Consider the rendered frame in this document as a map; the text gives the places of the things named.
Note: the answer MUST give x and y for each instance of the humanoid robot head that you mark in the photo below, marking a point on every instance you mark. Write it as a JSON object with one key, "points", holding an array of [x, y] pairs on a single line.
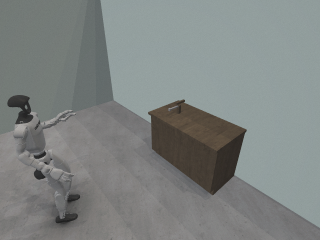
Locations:
{"points": [[20, 101]]}

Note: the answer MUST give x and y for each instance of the right robot hand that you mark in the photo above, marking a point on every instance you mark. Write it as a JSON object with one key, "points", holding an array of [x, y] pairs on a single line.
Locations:
{"points": [[57, 173]]}

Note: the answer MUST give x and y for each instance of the right robot upper arm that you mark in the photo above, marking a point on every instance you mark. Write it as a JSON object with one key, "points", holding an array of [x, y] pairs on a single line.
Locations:
{"points": [[20, 135]]}

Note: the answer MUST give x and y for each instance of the left robot hand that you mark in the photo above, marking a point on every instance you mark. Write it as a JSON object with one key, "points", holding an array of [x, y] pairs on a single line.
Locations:
{"points": [[63, 117]]}

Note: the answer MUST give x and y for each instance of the tap lever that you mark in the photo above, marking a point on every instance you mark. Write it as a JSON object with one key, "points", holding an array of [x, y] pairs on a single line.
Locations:
{"points": [[170, 109]]}

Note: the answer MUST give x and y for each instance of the left robot forearm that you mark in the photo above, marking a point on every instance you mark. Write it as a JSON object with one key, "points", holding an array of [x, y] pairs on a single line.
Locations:
{"points": [[50, 123]]}

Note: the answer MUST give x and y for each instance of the right robot forearm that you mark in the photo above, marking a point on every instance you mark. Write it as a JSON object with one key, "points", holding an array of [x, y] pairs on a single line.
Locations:
{"points": [[40, 166]]}

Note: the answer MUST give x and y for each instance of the right robot foot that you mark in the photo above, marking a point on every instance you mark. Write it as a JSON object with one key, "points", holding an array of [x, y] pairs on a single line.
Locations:
{"points": [[68, 218]]}

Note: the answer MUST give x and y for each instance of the counter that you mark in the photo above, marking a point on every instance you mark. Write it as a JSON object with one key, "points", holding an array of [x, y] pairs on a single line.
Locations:
{"points": [[204, 147]]}

